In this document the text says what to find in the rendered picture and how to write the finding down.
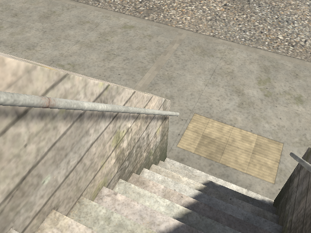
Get stairs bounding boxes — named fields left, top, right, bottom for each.
left=8, top=157, right=283, bottom=233

